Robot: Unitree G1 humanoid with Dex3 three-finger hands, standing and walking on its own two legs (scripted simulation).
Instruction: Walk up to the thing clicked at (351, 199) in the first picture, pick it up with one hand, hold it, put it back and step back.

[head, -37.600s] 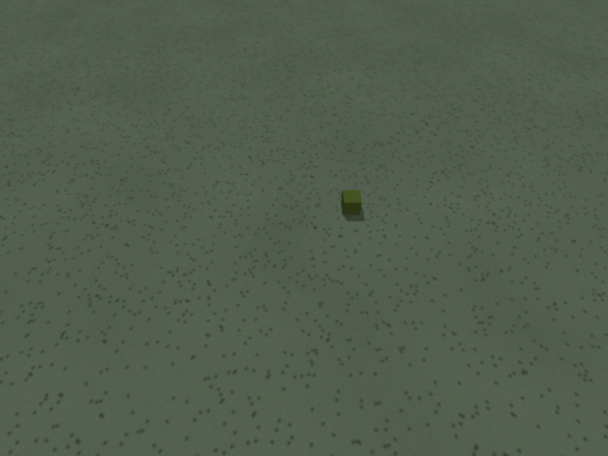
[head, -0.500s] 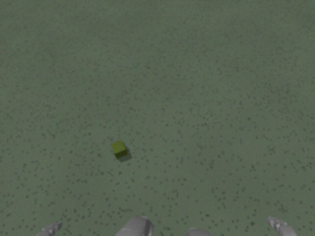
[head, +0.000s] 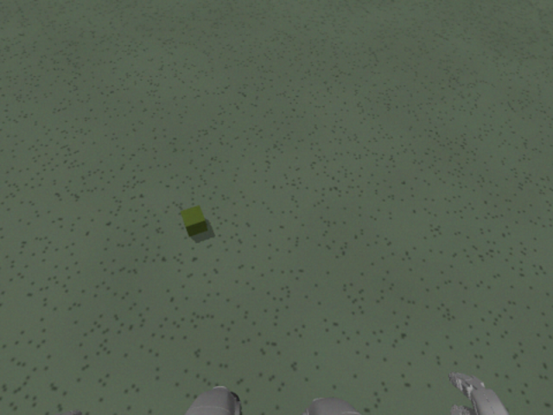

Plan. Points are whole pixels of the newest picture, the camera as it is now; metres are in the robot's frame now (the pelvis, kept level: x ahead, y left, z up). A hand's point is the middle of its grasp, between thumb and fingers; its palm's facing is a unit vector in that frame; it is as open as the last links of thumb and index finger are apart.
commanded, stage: step back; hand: left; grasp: from above
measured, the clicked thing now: (194, 221) +0.83 +0.32 -0.72
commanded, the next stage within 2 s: stand in 1.56 s
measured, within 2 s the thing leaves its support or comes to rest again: neither
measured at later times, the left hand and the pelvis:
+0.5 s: hand out of the picture -0.07 +0.28 -0.15, palm faces +0.07 -0.90 -0.42, open 7.4 cm; pelvis -0.18 -0.01 -0.01, yaw +5 degrees
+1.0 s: hand out of the picture -0.21 +0.25 -0.14, palm faces +0.05 -0.93 -0.36, open 7.4 cm; pelvis -0.23 -0.01 +0.00, yaw +3 degrees
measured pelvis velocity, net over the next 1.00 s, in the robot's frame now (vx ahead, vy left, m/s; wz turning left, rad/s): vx -0.23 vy -0.01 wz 0.05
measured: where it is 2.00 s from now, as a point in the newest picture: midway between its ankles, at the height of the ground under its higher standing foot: outside the picture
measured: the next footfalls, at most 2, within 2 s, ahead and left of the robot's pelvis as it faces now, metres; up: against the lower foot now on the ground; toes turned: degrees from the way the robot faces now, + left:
right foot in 0.08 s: -0.03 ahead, -0.14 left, +0.00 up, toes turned +1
left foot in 0.44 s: -0.16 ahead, +0.12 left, +0.00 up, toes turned +1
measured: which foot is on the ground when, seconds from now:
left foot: down 0.00-0.10, up 0.12-0.42, down 0.44-1.00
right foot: up 0.00-0.06, down 0.08-0.46, up 0.48-0.70, down 0.72-1.00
